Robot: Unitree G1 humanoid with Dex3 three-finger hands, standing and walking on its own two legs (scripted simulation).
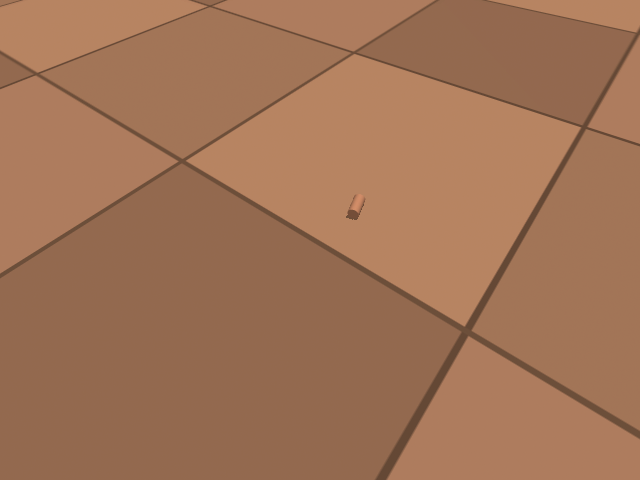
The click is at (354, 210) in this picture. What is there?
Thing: lying can
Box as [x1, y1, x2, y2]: [348, 194, 364, 217]
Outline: 360,194 356,194 354,196 348,210 348,214 351,217 358,216 364,201 364,197
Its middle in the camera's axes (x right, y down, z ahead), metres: +0.17 -0.12 +1.73
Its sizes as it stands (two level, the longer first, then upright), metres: 0.106 0.052 0.052
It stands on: the floor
